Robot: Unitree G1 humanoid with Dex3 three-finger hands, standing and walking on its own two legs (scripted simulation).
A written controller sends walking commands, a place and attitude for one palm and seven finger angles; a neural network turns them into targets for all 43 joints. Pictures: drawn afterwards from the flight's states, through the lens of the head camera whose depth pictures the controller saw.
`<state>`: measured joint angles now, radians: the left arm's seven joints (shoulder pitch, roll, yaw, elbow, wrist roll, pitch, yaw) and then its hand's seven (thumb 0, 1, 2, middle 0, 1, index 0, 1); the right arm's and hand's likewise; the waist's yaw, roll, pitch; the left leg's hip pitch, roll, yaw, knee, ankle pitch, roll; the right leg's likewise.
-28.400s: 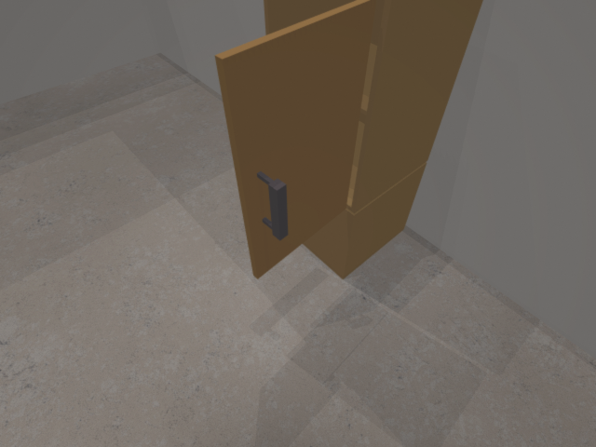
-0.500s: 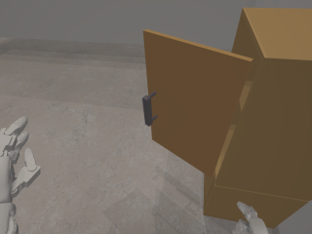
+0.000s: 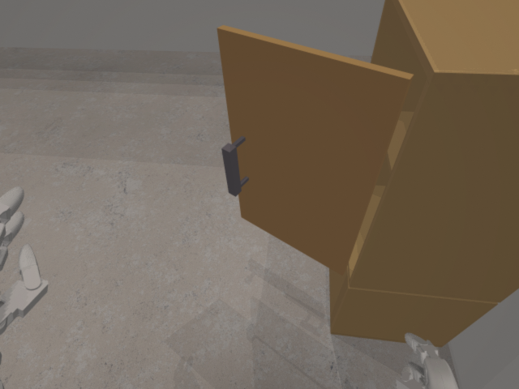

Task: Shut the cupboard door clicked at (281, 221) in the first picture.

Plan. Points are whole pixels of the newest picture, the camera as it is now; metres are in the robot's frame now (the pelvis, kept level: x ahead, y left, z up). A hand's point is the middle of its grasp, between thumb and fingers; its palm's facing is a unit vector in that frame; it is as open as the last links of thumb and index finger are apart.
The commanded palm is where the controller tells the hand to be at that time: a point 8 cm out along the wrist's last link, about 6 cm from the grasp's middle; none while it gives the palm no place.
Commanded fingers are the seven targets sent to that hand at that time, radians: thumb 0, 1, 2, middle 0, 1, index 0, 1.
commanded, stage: step back with the hand held close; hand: left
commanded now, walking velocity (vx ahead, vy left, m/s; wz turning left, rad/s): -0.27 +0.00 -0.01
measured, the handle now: (237, 166) +0.64 +0.11 -0.07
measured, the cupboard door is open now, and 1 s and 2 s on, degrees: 61 61 61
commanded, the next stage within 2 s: stop stepping back and stand still in 1.58 s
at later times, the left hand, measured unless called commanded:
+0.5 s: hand out of the picture +0.15 +0.29 +0.15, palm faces +0.45 -0.77 -0.45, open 7.4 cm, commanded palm +0.09 +0.31 +0.18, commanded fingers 0.00 0.90 0.90 -0.20 -0.30 -0.20 -0.30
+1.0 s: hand out of the picture +0.12 +0.29 +0.16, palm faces +0.45 -0.76 -0.48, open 7.4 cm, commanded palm +0.05 +0.32 +0.18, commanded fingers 0.00 0.90 0.90 -0.20 -0.30 -0.20 -0.30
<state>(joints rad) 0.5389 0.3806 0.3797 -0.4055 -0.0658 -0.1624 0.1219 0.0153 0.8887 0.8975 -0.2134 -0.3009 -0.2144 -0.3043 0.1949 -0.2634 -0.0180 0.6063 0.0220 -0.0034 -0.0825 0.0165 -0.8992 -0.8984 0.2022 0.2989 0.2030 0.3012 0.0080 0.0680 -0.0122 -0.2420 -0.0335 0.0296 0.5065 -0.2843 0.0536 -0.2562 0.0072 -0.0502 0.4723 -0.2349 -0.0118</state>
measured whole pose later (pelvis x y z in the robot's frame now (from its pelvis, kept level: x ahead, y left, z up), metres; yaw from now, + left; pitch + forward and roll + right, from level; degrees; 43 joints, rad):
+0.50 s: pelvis -0.06 +0.02 -0.02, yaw +0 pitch +1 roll -2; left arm 0.52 0.41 0.45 -0.48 -0.03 -0.20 0.15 0.02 0.89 0.90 -0.21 -0.30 -0.22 -0.30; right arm 0.23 -0.24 0.01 0.56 0.01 -0.02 -0.09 0.02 -0.90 -0.90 0.20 0.30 0.20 0.30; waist 0.01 -0.01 -0.01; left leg -0.41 -0.03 0.05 0.68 -0.29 0.09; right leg -0.41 0.00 -0.04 0.61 -0.22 0.01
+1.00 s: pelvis -0.08 +0.02 -0.02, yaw +1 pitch +2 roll -4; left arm 0.52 0.45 0.48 -0.50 -0.01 -0.27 0.15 0.01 0.88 0.90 -0.22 -0.30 -0.22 -0.30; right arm 0.25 -0.22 -0.01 0.61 -0.01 -0.07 -0.08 0.02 -0.90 -0.90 0.20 0.30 0.20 0.30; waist -0.03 0.01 -0.01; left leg -0.49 -0.01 0.01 0.71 -0.25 0.09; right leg -0.41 0.07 0.02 0.71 -0.26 0.02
